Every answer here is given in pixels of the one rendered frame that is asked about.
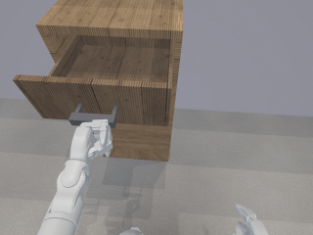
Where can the robot left forearm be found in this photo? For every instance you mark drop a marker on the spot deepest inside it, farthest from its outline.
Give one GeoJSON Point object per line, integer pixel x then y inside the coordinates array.
{"type": "Point", "coordinates": [65, 210]}

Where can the left robot shin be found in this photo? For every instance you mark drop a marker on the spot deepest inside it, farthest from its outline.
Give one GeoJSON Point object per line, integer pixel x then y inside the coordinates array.
{"type": "Point", "coordinates": [135, 228]}

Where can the handle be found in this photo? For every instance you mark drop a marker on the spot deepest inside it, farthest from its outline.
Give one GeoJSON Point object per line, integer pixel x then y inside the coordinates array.
{"type": "Point", "coordinates": [77, 117]}

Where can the cabinet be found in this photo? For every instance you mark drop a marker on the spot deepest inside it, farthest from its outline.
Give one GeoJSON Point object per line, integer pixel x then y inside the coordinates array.
{"type": "Point", "coordinates": [160, 19]}

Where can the left robot hand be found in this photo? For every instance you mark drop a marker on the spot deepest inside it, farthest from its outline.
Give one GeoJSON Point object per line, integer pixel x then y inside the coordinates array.
{"type": "Point", "coordinates": [95, 133]}

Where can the right robot hand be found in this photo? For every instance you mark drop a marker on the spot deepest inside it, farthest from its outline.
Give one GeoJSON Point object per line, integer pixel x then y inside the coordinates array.
{"type": "Point", "coordinates": [255, 226]}

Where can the drawer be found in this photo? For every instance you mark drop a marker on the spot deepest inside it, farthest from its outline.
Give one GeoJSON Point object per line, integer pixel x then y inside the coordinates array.
{"type": "Point", "coordinates": [100, 72]}

